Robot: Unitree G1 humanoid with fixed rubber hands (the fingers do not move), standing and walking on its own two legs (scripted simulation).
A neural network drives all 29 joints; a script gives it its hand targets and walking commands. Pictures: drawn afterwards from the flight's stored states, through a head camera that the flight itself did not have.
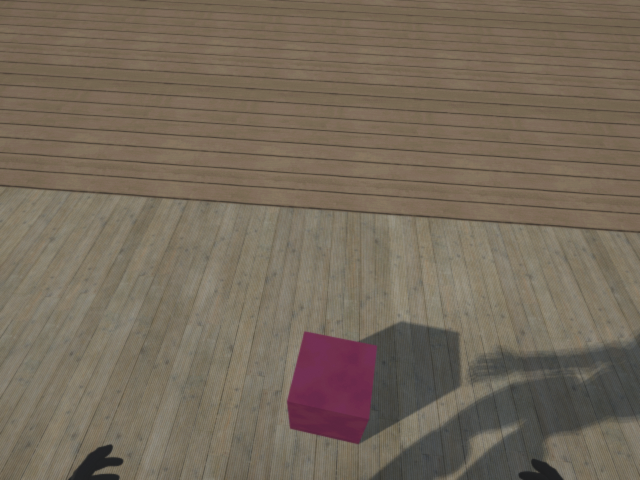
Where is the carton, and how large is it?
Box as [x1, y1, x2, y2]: [287, 331, 376, 443]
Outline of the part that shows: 304,331 287,399 290,428 358,443 368,420 376,346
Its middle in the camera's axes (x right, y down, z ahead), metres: +0.04 +0.43 +1.12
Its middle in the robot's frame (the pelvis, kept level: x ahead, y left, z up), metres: +0.46 -0.04 -0.66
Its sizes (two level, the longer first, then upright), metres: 0.210 0.200 0.250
